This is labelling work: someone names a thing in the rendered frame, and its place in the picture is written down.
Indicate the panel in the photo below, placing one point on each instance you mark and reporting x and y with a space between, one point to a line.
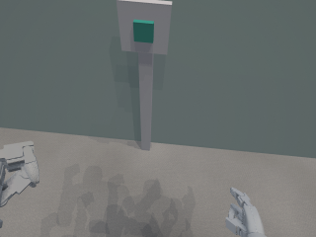
158 11

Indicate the left robot hand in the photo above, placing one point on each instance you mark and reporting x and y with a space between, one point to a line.
17 157

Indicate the button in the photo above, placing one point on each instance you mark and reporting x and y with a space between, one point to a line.
143 31

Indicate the right robot hand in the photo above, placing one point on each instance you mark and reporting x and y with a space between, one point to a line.
248 218

